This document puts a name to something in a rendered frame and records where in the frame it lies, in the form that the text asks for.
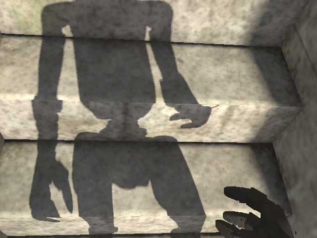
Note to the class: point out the right robot hand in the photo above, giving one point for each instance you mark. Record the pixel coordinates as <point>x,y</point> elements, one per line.
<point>272,224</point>

